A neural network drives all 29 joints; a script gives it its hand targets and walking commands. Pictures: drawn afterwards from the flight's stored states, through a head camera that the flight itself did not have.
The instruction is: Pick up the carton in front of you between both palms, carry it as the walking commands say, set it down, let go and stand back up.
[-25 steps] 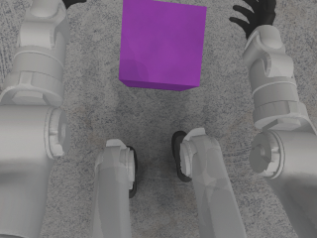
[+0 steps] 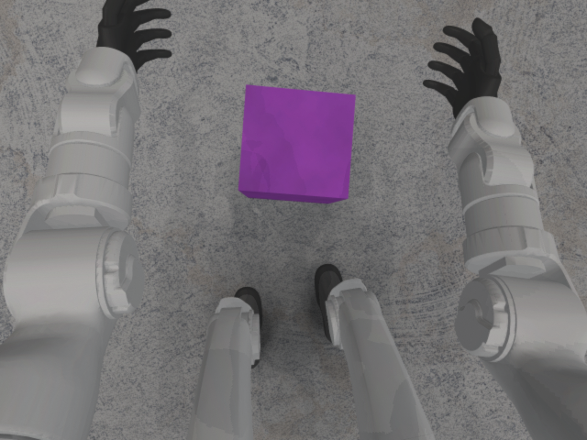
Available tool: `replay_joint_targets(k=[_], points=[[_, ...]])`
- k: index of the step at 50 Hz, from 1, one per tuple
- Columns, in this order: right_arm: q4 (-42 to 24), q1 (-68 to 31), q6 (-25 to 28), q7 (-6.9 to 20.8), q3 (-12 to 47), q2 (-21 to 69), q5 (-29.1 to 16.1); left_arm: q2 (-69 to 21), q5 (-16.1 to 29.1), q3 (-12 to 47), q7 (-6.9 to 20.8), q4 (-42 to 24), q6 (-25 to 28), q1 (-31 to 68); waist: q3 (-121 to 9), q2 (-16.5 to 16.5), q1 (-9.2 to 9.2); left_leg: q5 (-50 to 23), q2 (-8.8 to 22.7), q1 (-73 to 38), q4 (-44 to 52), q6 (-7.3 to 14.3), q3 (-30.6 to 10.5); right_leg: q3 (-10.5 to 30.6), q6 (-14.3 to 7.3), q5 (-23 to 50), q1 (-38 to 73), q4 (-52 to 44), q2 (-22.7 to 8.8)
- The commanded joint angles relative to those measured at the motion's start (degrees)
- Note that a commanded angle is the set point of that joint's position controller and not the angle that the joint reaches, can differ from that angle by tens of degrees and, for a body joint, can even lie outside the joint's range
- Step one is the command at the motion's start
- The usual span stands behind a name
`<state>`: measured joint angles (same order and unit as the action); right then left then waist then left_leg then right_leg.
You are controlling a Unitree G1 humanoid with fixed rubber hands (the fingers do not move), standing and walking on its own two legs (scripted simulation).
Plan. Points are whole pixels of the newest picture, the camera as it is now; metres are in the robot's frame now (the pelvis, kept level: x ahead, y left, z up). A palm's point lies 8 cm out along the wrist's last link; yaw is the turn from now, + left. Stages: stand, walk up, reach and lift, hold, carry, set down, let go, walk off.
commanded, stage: let go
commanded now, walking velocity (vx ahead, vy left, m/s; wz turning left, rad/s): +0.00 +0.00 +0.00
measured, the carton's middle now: (293, 154) +0.51 -0.05 -0.49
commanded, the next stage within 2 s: stand in 1.42 s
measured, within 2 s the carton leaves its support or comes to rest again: neither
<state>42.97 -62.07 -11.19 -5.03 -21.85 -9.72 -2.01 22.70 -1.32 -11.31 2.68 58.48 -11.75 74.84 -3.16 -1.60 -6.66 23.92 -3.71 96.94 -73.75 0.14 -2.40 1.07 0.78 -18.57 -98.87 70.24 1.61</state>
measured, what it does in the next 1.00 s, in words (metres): rises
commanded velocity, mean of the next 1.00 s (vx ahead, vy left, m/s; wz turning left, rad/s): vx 0.00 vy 0.00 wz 0.00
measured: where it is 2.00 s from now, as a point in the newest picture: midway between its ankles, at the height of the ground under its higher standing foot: (291, 329)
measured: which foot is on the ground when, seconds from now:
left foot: down 0.00-1.00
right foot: down 0.00-1.00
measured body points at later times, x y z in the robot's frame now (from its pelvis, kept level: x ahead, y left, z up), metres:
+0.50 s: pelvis +0.06 -0.02 +0.11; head +0.27 -0.02 +0.51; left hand +0.43 +0.18 +0.00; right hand +0.38 -0.26 +0.01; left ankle +0.06 +0.11 -0.58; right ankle +0.09 -0.12 -0.58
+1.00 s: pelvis +0.10 +0.00 +0.16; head +0.13 +0.01 +0.61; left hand +0.28 +0.23 +0.08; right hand +0.26 -0.23 +0.08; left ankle +0.06 +0.11 -0.58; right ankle +0.09 -0.12 -0.58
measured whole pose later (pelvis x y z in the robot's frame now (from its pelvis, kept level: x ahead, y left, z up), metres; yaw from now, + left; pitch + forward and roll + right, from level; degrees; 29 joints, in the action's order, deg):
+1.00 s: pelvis +0.10 +0.00 +0.16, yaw -1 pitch +1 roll -1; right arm 24.7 13.4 -3.4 4.3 -1.9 -12.3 -1.1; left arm 11.7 -0.7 -3.2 2.5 26.8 -2.9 -11.2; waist 2.7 -0.3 -0.8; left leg 17.2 -1.8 10.0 -26.0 1.3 -2.9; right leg 2.6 0.1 -13.1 -12.7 24.6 1.7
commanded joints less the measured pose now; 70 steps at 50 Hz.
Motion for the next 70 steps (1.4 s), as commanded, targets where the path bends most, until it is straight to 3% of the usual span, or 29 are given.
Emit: replay_joint_targets(k=[1,5,9,14,19,26,32,37,44,51,57,62,63,64,70], points=[[-5.6,-9.17,1.63,0.78,-0.91,-5.11,1.9,4.59,-1.97,-2.16,0.26,-5.09,1.69,12.72,-56.04,-4.76,-0.96,-17.73,-0.97,-30.48,10.48,-1.36,1.83,-4.26,2.09,21.02,37.94,-6.28,1.69],[-7.02,-1.74,2.56,2.89,-0.69,-5.41,4.9,1.2,-5.05,-4.37,-1.35,-8.24,2.04,4.42,-59.88,-4.49,-0.18,-24.0,-0.93,-38.41,14.4,-1.82,1.34,-4.24,1.63,24.92,43.26,-10.03,1.74],[-10.61,8.45,3.48,6.0,1.45,-6.36,7.75,-3.61,-6.85,-5.32,-4.46,-15.7,2.52,-7.58,-61.68,-3.19,0.56,-29.66,-0.79,-45.84,18.4,-2.38,0.81,-3.84,0.66,28.27,49.76,-13.55,1.68],[-14.99,19.48,4.67,8.9,5.21,-7.88,7.55,-6.79,-5.5,-3.35,-6.56,-26.03,4.05,-19.99,-54.53,-1.15,0.56,-25.08,-0.72,-47.41,24.55,-2.6,1.26,-2.05,-0.27,28.47,60.65,-18.55,0.89],[-15.63,30.52,6.05,10.28,9.52,-6.75,4.81,-6.91,-3.81,-1.95,-5.29,-29.59,5.97,-31.91,-43.43,-0.34,1.4,-17.67,-0.38,-46.9,29.8,-1.99,1.96,0.15,-0.24,26.34,69.85,-23.79,-0.25],[-16.02,46.57,9.36,9.74,13.41,-5.26,2.27,-7.61,-2.55,-0.16,-3.47,-27.0,9.58,-50.32,-34.31,2.56,2.48,-16.54,-0.19,-49.58,35.22,-1.0,1.62,2.74,0.24,31.96,82.33,-28.48,-1.24],[-19.53,59.13,11.43,8.71,16.26,-5.69,1.13,-6.93,-1.62,1.72,-2.76,-28.91,12.06,-62.94,-26.02,3.65,3.06,-17.43,0.31,-59.49,40.2,-0.29,1.2,3.0,0.73,32.79,88.51,-33.65,-1.36],[-22.48,67.98,11.97,8.63,17.93,-6.3,0.33,-6.5,-0.69,3.55,-2.35,-31.98,13.05,-72.04,-17.82,2.08,3.79,-19.63,1.03,-71.56,45.12,-0.18,0.61,1.71,1.05,29.07,90.45,-38.94,-0.64],[-23.78,72.57,10.47,9.11,18.66,-7.37,-0.02,-7.0,0.05,6.1,-1.05,-35.28,11.53,-81.15,-5.13,-1.52,5.7,-21.0,2.24,-82.03,51.24,-0.97,0.01,0.03,0.29,20.98,93.07,-45.17,0.72],[-23.62,73.52,6.99,9.38,17.71,-8.62,1.82,-6.58,1.07,7.72,0.51,-38.6,8.12,-84.65,3.24,-0.21,6.13,-18.44,3.06,-84.69,54.06,-1.02,-0.02,-1.04,-0.18,15.61,96.2,-46.96,1.64],[-23.72,73.26,4.54,9.29,17.11,-8.54,2.97,-6.17,1.34,8.15,1.18,-39.98,5.74,-84.17,6.13,1.32,5.73,-17.54,3.18,-85.32,54.14,-0.76,0.08,-1.19,-0.25,14.99,97.8,-46.63,1.7],[-24.17,73.1,3.62,9.33,17.03,-8.34,3.11,-6.09,0.73,7.72,1.11,-39.93,4.71,-84.8,6.23,0.34,6.19,-19.34,3.11,-85.9,53.73,-0.77,0.11,-1.08,-0.23,16.48,99.25,-46.26,1.53],[-27.52,70.15,0.64,7.84,16.95,-10.49,4.19,-6.26,1.83,7.61,-0.07,-36.02,6.35,-87.71,2.84,1.34,6.28,-24.51,3.19,-89.28,51.57,-1.18,-0.63,-1.27,-0.2,15.02,97.25,-44.39,2.68],[-26.56,72.0,-0.03,7.27,17.31,-9.88,4.0,-5.77,1.23,7.37,-0.62,-37.32,6.7,-87.2,3.27,0.07,6.79,-26.46,3.1,-89.5,50.7,-1.43,-0.52,-1.27,-0.2,14.91,96.51,-44.18,2.53],[-26.65,71.86,-1.53,6.12,18.53,-8.74,3.21,-5.52,1.51,8.46,-1.1,-38.01,6.43,-85.44,4.72,0.02,6.74,-23.85,2.69,-88.15,50.83,-0.76,0.25,-0.53,-0.05,15.34,94.66,-44.44,2.25]])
